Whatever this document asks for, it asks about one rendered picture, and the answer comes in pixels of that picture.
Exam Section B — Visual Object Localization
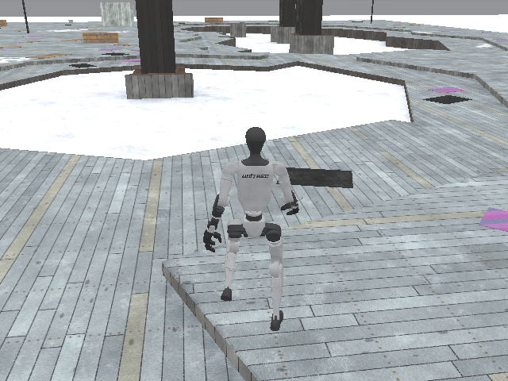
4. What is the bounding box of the left robot upper arm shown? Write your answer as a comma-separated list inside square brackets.
[217, 161, 239, 207]

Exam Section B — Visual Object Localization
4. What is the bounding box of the right robot foot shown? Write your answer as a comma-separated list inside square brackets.
[270, 310, 283, 331]

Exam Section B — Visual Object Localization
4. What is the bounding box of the robot right hand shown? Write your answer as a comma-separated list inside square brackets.
[281, 204, 299, 215]

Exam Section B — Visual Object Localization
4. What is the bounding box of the right robot upper arm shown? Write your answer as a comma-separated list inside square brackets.
[272, 161, 294, 203]

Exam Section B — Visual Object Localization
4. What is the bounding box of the robot right forearm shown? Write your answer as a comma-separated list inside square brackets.
[287, 191, 298, 209]

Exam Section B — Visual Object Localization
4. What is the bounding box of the robot torso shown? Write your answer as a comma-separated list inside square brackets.
[236, 158, 274, 238]

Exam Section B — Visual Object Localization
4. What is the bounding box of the robot left forearm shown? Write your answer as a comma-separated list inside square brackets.
[206, 194, 225, 233]

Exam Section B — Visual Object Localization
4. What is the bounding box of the robot left hand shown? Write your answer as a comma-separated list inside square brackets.
[203, 230, 221, 252]

